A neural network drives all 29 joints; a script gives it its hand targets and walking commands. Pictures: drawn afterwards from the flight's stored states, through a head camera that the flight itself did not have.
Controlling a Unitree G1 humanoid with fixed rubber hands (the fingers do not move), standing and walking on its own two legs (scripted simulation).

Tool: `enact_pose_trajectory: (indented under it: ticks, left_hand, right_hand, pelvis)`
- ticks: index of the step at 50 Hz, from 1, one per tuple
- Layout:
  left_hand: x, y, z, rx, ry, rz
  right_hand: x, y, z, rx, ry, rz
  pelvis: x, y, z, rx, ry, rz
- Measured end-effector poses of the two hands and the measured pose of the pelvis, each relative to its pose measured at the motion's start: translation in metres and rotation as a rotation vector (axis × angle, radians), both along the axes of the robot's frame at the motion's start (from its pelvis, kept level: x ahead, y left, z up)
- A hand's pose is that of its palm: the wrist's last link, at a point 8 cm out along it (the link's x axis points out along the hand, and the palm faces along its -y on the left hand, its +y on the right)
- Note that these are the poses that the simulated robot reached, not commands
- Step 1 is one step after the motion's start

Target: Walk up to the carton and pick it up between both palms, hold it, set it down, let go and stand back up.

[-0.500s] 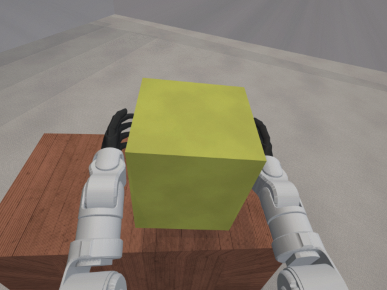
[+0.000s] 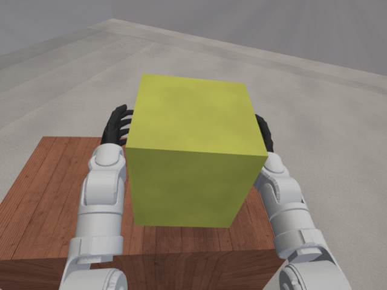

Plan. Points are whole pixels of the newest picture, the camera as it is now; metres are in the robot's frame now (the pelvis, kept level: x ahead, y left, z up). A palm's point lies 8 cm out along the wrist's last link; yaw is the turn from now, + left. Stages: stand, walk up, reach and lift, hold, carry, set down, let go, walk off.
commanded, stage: reach and lift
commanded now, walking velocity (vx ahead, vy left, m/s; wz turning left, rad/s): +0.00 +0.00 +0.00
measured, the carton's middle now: (188, 155) +0.36 -0.01 +0.13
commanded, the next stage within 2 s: hold in 0.10 s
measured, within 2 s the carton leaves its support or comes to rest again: neither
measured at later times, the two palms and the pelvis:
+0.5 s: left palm (101, 142) +0.34 +0.16 +0.18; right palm (257, 144) +0.35 -0.14 +0.17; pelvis -0.01 +0.00 +0.00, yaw +1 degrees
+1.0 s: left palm (103, 140) +0.35 +0.16 +0.18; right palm (258, 143) +0.35 -0.15 +0.17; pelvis +0.00 +0.00 +0.00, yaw +0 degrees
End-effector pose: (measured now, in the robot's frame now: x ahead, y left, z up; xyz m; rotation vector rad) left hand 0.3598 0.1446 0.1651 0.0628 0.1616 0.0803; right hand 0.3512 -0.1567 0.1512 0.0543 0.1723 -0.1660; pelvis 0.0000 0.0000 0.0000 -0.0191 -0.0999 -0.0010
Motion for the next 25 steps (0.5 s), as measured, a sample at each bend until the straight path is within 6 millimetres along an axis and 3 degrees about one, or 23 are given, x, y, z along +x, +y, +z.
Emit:
enact_pose_trajectory:
  ticks: [25]
  left_hand:
    - [-0.015,0.016,0.017,-0.018,-0.007,0.048]
  right_hand:
    - [0.0,0.015,0.022,0.01,-0.011,0.044]
  pelvis:
    - [-0.007,-0.003,0.0,0.003,-0.018,0.009]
